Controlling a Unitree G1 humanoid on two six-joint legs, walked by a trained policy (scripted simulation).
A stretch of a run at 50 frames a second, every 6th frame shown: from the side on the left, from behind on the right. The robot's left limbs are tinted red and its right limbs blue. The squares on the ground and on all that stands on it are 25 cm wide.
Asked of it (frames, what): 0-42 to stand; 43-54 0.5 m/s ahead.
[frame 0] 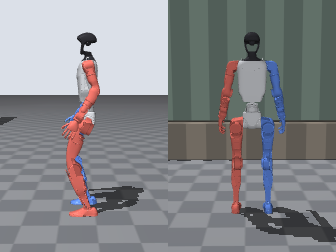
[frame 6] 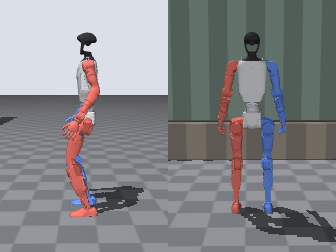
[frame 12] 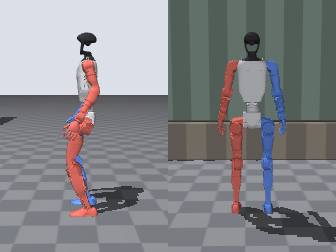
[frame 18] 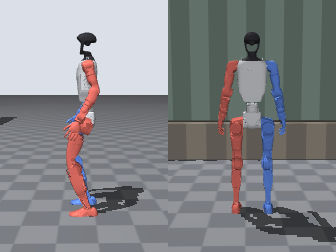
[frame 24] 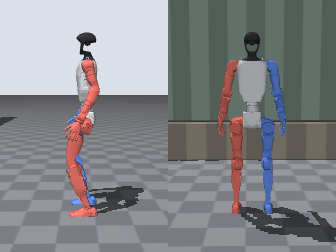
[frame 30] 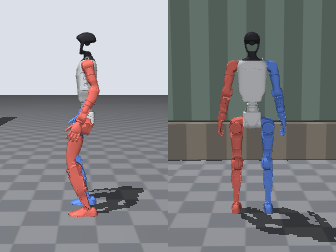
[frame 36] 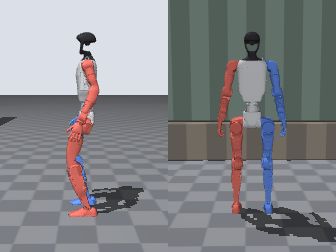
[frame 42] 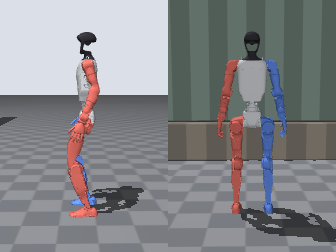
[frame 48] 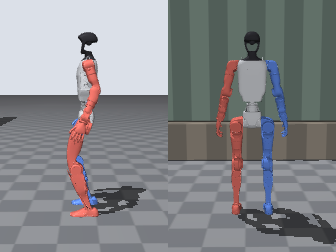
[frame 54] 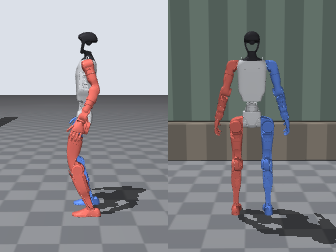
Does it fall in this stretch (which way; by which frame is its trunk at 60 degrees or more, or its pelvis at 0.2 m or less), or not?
no
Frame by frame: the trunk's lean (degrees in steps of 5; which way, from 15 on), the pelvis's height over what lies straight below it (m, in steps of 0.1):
0: 0, 0.8
6: 0, 0.8
12: 0, 0.8
18: 0, 0.8
24: 0, 0.8
30: 0, 0.8
36: 0, 0.8
42: 0, 0.8
48: 0, 0.8
54: 5, 0.8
